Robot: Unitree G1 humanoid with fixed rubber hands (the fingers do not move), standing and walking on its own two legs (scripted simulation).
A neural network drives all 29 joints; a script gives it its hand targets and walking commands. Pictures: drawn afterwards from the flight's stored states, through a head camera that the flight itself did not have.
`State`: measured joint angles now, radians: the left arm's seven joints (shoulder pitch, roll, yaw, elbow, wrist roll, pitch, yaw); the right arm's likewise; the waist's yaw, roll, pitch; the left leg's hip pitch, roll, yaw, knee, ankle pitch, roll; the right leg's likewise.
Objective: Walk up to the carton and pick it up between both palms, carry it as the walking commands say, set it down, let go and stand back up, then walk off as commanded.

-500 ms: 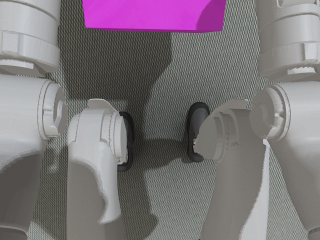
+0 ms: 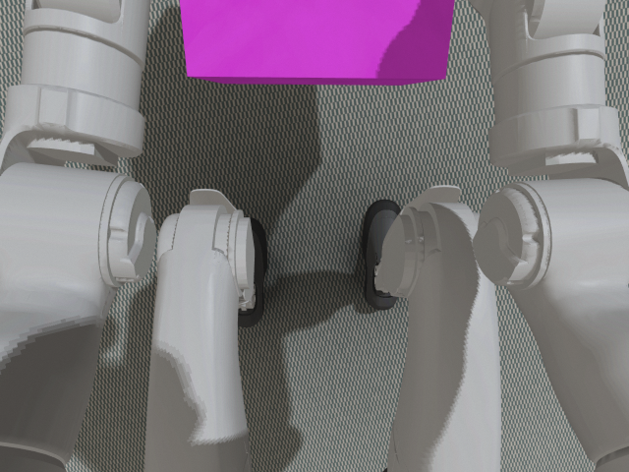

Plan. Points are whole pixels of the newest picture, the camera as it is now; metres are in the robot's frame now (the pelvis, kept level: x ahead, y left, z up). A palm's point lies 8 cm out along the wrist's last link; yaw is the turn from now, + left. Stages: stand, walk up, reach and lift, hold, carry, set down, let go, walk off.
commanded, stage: reach and lift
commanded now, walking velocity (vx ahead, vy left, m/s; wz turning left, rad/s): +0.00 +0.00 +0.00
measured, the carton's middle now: out of the picture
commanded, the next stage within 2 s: none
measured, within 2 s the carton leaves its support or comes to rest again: neither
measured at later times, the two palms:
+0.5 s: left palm out of the picture +0.56 +0.15 +0.00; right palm out of the picture +0.54 -0.16 +0.00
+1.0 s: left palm out of the picture +0.53 +0.16 +0.07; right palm out of the picture +0.52 -0.15 +0.07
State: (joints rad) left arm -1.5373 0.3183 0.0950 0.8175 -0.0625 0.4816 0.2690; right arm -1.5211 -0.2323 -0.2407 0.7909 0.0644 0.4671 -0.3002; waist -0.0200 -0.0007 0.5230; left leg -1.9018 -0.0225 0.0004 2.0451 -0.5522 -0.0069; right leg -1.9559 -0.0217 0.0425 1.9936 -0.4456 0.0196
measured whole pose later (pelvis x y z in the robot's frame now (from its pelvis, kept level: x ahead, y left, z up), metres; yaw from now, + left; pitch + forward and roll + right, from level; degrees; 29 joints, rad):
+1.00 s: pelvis -0.02 +0.00 +0.10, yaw +0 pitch +14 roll +1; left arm -1.38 0.27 0.15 0.75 -0.04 0.52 0.25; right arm -1.37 -0.15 -0.26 0.69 0.03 0.53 -0.33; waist -0.02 0.00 0.52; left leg -1.49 -0.03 0.00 1.71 -0.46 -0.01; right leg -1.53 -0.02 0.05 1.66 -0.38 0.02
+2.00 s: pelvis -0.02 +0.00 +0.21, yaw +0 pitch +3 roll +1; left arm -1.14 0.19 0.16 0.72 -0.01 0.52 0.25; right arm -1.15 -0.08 -0.26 0.67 0.02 0.53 -0.34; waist -0.02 0.00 0.49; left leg -0.97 -0.04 0.00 1.26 -0.35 -0.01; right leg -1.01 -0.02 0.05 1.23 -0.28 0.03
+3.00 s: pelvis +0.12 -0.01 +0.34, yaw -1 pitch +3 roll +2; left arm -0.40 -0.09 0.28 0.44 0.23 0.67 -0.05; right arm -0.41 0.16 -0.39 0.38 -0.24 0.69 -0.06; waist -0.02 0.00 -0.16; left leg -0.33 -0.04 -0.02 0.48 -0.22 0.00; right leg -0.41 -0.02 0.07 0.55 -0.21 0.02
